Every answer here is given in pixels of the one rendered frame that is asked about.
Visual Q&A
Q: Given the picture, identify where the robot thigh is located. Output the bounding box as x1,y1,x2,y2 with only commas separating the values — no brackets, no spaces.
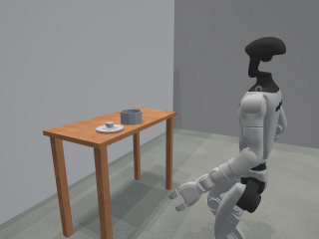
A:
206,176,240,210
214,179,261,239

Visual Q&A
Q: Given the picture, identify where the robot left upper arm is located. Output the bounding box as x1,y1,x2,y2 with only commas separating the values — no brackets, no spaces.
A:
240,93,267,168

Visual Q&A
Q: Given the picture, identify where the robot left thigh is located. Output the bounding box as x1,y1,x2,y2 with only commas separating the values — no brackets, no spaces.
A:
214,179,261,239

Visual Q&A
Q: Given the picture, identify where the robot right thigh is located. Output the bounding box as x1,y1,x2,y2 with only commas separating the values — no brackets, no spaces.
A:
206,176,240,210

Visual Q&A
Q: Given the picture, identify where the pot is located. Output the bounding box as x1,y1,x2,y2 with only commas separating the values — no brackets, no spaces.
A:
120,109,143,125

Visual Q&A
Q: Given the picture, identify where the robot right upper arm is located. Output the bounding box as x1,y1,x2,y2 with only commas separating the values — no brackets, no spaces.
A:
275,106,287,135

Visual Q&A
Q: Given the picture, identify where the lid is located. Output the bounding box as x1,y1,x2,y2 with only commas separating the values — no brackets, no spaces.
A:
96,124,124,133

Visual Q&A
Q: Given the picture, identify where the robot left forearm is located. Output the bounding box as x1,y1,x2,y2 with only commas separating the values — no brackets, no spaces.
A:
195,150,258,193

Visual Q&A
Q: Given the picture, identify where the knob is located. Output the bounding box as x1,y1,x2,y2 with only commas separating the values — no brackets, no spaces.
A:
106,121,114,127

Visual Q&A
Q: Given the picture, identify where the table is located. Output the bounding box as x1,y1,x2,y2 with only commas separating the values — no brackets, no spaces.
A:
43,108,177,239

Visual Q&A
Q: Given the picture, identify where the left robot hand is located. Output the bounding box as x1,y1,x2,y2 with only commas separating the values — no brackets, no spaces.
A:
168,181,202,212

